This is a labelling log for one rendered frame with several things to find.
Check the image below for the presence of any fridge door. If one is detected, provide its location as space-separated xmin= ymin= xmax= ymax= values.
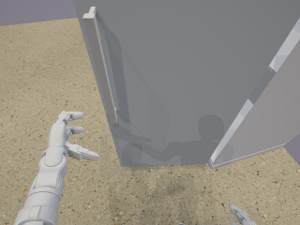
xmin=72 ymin=0 xmax=300 ymax=167

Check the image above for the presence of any robot left forearm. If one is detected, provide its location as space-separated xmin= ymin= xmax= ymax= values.
xmin=13 ymin=146 xmax=68 ymax=225

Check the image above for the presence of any robot right hand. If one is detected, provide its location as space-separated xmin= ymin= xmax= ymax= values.
xmin=229 ymin=204 xmax=257 ymax=225

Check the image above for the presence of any robot left hand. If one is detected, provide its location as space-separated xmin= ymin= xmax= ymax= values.
xmin=47 ymin=111 xmax=99 ymax=161

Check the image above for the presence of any handle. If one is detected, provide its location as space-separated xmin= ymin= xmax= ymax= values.
xmin=82 ymin=7 xmax=117 ymax=124

